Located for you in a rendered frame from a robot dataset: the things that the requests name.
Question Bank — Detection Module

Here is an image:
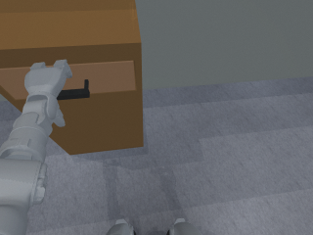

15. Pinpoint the robot left shin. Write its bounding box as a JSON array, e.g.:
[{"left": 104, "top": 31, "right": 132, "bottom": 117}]
[{"left": 115, "top": 219, "right": 127, "bottom": 225}]

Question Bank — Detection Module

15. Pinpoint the left robot forearm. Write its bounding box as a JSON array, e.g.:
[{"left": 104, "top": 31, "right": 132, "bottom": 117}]
[{"left": 0, "top": 91, "right": 58, "bottom": 164}]

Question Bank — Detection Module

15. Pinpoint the cabinet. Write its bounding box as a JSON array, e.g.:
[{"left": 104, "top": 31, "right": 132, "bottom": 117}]
[{"left": 0, "top": 0, "right": 144, "bottom": 156}]

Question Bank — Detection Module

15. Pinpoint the drawer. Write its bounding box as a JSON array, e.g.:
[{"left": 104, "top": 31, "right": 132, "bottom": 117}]
[{"left": 0, "top": 61, "right": 136, "bottom": 100}]

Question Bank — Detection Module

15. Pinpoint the left robot upper arm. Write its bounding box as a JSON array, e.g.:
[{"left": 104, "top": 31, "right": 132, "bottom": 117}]
[{"left": 0, "top": 158, "right": 48, "bottom": 235}]

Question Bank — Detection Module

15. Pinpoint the robot left hand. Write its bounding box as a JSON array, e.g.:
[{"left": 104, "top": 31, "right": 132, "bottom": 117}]
[{"left": 24, "top": 59, "right": 72, "bottom": 127}]

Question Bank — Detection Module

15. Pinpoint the handle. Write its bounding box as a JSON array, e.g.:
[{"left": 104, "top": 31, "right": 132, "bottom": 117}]
[{"left": 57, "top": 79, "right": 90, "bottom": 101}]

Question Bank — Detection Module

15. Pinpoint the robot right thigh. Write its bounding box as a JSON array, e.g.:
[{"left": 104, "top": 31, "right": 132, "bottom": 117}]
[{"left": 169, "top": 221, "right": 202, "bottom": 235}]

